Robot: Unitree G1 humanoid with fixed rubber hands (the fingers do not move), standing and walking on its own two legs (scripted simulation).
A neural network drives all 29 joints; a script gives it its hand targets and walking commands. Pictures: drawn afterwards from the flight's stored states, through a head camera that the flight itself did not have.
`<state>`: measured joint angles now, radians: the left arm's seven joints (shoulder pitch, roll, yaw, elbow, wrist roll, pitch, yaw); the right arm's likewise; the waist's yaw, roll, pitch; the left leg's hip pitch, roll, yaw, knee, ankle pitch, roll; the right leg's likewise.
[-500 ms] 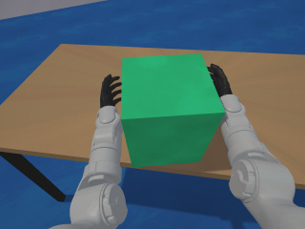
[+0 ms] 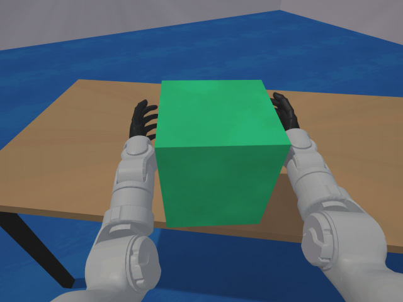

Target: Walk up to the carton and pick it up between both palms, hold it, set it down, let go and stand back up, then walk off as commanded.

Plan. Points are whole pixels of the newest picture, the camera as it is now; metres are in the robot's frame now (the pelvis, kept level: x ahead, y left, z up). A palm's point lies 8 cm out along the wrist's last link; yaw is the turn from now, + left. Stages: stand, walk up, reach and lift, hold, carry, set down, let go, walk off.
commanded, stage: reach and lift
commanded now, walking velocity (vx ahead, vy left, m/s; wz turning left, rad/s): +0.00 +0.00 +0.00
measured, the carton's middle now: (212, 155) +0.40 +0.02 +0.12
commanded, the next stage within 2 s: hold in 1.74 s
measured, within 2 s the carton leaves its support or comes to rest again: neither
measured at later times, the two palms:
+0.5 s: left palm (127, 111) +0.40 +0.18 +0.23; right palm (286, 113) +0.41 -0.12 +0.23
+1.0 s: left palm (117, 105) +0.39 +0.19 +0.25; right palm (286, 107) +0.39 -0.11 +0.25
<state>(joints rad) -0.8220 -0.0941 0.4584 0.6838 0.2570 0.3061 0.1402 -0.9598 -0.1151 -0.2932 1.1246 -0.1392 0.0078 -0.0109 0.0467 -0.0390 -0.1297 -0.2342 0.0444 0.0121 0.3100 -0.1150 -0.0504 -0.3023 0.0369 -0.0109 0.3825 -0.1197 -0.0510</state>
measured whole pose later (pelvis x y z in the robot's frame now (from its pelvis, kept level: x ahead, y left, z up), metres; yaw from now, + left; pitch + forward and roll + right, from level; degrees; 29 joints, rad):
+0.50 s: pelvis +0.01 +0.02 +0.00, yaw +0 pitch -1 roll +0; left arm -0.89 0.01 0.36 0.58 0.22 0.57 0.12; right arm -0.97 -0.11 -0.14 0.98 0.12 0.22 -0.12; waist -0.01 -0.05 -0.13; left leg -0.16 0.04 0.01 0.33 -0.15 -0.04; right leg -0.20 0.03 -0.01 0.34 -0.12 -0.03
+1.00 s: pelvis +0.00 +0.03 +0.00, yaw +1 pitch -3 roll +0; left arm -0.90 0.04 0.36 0.47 0.22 0.73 0.07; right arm -0.97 -0.11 -0.08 0.84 0.22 0.40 -0.19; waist -0.06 -0.05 -0.13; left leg -0.15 0.03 0.00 0.36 -0.16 -0.03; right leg -0.16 0.02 -0.02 0.33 -0.12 -0.02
